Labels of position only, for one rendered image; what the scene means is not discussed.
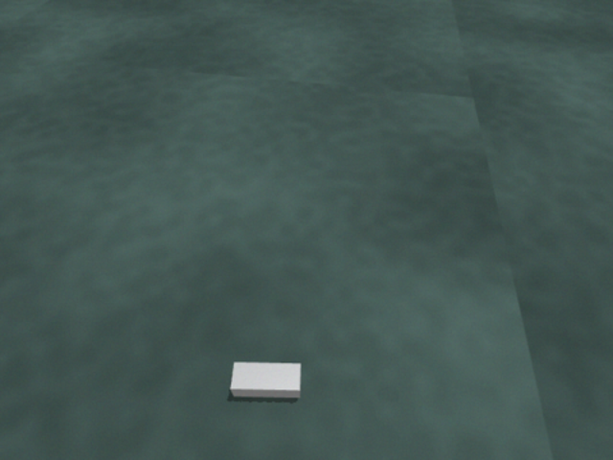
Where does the carton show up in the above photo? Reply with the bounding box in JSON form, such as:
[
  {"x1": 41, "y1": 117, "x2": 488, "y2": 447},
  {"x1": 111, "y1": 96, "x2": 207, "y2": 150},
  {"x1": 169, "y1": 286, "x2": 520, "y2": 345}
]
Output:
[{"x1": 230, "y1": 362, "x2": 301, "y2": 398}]

